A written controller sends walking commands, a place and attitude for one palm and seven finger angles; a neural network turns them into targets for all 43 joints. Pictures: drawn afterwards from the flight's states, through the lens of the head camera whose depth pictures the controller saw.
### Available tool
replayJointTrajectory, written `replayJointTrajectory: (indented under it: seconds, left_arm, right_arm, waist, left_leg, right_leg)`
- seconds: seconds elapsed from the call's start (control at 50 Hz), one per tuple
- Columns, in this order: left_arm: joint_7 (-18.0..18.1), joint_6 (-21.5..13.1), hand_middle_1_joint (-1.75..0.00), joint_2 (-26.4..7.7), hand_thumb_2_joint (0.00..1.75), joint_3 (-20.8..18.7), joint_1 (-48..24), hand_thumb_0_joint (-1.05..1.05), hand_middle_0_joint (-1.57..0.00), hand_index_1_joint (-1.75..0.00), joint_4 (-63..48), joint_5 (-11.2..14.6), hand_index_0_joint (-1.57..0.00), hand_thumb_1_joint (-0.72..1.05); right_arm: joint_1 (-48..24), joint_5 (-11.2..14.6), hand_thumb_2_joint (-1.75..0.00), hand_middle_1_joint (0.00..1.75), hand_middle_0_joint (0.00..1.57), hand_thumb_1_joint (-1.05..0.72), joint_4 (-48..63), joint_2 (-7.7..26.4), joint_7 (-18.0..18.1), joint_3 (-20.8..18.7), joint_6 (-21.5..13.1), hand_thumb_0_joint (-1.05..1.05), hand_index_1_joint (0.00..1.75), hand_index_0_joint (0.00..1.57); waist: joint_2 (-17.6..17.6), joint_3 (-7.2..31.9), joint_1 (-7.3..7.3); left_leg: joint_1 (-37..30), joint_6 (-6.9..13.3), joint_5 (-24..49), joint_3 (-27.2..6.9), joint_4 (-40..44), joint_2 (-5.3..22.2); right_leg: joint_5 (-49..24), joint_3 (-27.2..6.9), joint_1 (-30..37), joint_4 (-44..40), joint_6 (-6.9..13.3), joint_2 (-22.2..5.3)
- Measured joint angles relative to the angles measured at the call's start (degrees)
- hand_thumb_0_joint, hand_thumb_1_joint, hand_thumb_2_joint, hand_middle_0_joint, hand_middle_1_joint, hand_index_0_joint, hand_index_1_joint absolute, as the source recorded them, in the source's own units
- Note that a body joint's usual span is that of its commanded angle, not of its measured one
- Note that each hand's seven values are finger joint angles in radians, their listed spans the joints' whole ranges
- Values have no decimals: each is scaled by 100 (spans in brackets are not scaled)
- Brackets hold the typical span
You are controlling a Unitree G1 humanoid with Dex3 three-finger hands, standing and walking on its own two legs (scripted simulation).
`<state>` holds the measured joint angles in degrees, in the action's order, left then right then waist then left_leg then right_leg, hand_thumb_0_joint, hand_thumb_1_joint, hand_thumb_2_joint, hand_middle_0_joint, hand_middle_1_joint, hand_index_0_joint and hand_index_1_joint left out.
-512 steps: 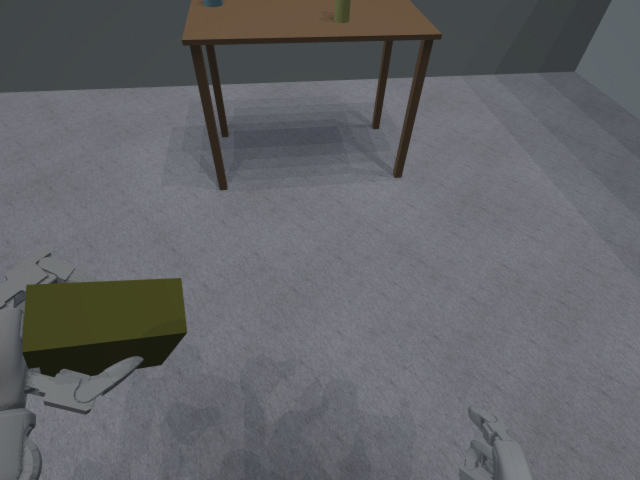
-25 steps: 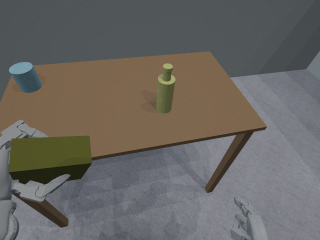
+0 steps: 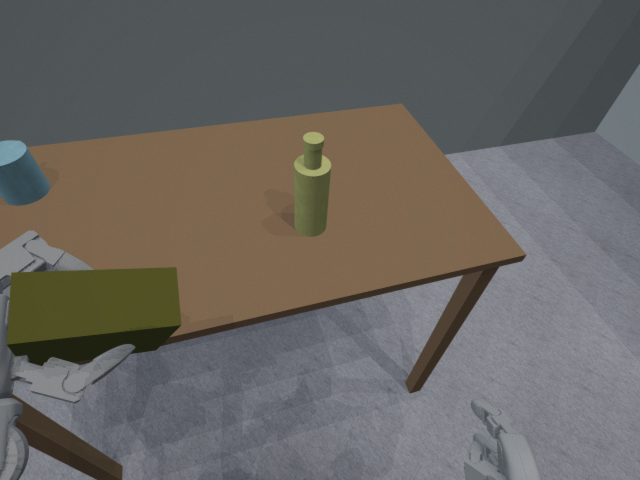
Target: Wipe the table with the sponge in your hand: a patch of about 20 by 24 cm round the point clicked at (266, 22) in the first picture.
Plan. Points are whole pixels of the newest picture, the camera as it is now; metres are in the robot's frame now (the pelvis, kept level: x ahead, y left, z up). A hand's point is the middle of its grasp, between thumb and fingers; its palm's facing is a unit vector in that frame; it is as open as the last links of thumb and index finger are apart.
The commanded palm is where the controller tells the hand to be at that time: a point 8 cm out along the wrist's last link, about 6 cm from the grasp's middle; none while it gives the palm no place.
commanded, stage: shuffle to correct the standing spot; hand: left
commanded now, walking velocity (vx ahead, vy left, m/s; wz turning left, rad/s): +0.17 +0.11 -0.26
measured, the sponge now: (121, 317) +0.23 +0.21 +0.15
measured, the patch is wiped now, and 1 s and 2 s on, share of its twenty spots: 0.00 0.00 0.00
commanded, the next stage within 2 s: come to a stop and stand still in 0.46 s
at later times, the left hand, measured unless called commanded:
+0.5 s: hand (120, 243) +0.30 +0.23 +0.18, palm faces +0.29 -0.85 -0.44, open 9.7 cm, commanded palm +0.25 +0.27 +0.19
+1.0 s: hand (94, 207) +0.35 +0.28 +0.18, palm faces +0.25 -0.89 -0.39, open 9.7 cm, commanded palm +0.29 +0.32 +0.19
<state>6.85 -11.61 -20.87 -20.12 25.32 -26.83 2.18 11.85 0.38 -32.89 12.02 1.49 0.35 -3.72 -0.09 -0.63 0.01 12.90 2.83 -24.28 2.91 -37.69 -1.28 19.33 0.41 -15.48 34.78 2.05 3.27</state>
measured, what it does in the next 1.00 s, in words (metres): walks ahead: right foot, then left foot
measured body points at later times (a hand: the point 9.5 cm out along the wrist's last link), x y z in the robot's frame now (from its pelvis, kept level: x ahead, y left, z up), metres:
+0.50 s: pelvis +0.06 +0.01 +0.01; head +0.09 +0.01 +0.46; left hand +0.27 +0.27 +0.20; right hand +0.19 -0.25 -0.08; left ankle +0.12 +0.18 -0.66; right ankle +0.08 -0.07 -0.72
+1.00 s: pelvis +0.10 +0.06 +0.01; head +0.14 +0.08 +0.46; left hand +0.33 +0.32 +0.20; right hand +0.28 -0.15 -0.06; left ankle +0.15 +0.21 -0.72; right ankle +0.08 -0.07 -0.72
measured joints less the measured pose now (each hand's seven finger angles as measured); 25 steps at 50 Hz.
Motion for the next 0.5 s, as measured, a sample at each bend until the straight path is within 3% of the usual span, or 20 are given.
replayJointTrajectory:
  seconds: [0.06,0.12,0.2,0.26,0.28,0.32,0.38,0.44,0.5]
  left_arm:
    - [-21,-60,-134,-33,100,-45,76,0,-79,-134,-175,19,-79,-45]
    - [-22,-90,-134,-114,100,-184,212,0,-79,-134,-318,44,-79,-45]
    - [-5,-5,-134,-200,100,-254,370,0,-79,-134,-322,-9,-79,-45]
    - [-6,87,-134,-281,100,-202,347,0,-79,-134,-343,-27,-79,-45]
    - [-10,86,-134,-365,100,-206,296,0,-79,-134,-364,-22,-79,-45]
    - [-50,17,-134,-401,100,-188,101,0,-79,-134,-314,17,-79,-45]
    - [-105,-100,-134,-224,100,-267,176,0,-79,-134,-289,69,-79,-45]
    - [-86,-163,-134,-33,100,-272,344,0,-79,-134,-286,26,-79,-45]
    - [-51,-154,-134,4,100,-182,378,0,-79,-134,-273,-27,-79,-45]
  right_arm:
    - [-50,16,-90,30,20,-90,7,22,-39,-25,40,2,30,20]
    - [-93,11,-90,30,20,-90,41,1,-26,-31,62,2,30,20]
    - [9,-63,-90,30,20,-90,114,-88,-60,-45,-13,2,30,20]
    - [178,-37,-90,30,20,-90,160,-97,-74,-27,-24,2,30,20]
    - [220,-19,-90,30,20,-90,167,-91,-74,-17,-18,1,30,20]
    - [139,4,-90,30,20,-90,9,-45,-103,-39,26,1,30,20]
    - [45,-6,-90,30,20,-90,-171,5,-208,-79,186,2,30,20]
    - [44,-14,-90,30,20,-90,-194,44,-218,-96,231,2,30,20]
    - [63,-27,-90,30,20,-90,-200,69,-130,-119,116,2,30,20]
  waist:
    - [96,-45,-14]
    - [258,-107,-16]
    - [231,-206,-40]
    - [58,-247,-135]
    - [40,-286,-194]
    - [-67,-422,-247]
    - [-36,-390,-107]
    - [56,-301,-36]
    - [228,-303,16]
  left_leg:
    - [12,-75,-89,69,-117,-36]
    - [-207,181,-173,268,188,-165]
    - [-589,154,-99,469,539,-184]
    - [-666,101,-233,417,394,-67]
    - [-524,49,-320,372,-10,-36]
    - [163,-70,-246,145,-1574,70]
    - [1154,-213,-110,-222,-3194,77]
    - [1760,-273,381,-391,-3138,350]
    - [1721,-252,718,-292,-1864,555]
  right_leg:
    - [146,-105,-89,211,-18,-20]
    - [250,-218,-334,763,-34,-123]
    - [475,173,-806,1718,5,-227]
    - [-52,657,-676,707,76,-194]
    - [-477,761,-503,229,175,-193]
    - [-415,927,-420,304,346,-153]
    - [-231,776,-345,250,376,-92]
    - [-388,590,-233,-97,292,-144]
    - [-462,409,-124,-307,201,-365]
